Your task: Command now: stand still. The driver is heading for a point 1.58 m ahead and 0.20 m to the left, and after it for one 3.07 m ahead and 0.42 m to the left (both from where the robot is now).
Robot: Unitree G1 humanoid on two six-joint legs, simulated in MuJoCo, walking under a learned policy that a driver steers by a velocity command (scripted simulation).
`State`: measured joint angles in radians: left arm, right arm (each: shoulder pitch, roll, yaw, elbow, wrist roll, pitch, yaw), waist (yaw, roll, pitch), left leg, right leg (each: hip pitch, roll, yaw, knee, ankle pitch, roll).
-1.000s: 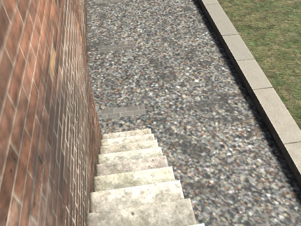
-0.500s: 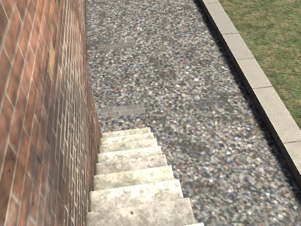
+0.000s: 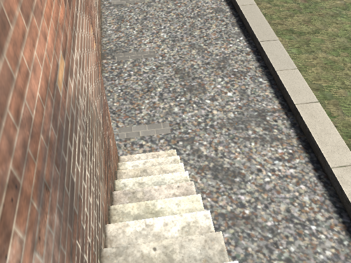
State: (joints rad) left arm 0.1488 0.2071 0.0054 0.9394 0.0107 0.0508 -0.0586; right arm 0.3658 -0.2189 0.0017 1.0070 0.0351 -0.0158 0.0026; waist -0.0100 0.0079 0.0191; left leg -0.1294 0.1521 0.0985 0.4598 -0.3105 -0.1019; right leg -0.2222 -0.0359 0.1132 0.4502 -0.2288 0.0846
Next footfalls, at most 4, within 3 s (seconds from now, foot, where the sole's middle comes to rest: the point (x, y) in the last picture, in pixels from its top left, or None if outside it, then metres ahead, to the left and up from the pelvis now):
0.92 right None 0.24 -0.12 -0.94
1.28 left None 0.37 0.17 -0.97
1.58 right None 0.51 0.03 -1.16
1.80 left None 0.64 0.25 -1.21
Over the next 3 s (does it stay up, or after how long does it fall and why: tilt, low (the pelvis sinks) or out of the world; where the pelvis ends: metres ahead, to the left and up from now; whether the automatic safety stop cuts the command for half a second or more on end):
stays up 0.99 0.12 -0.82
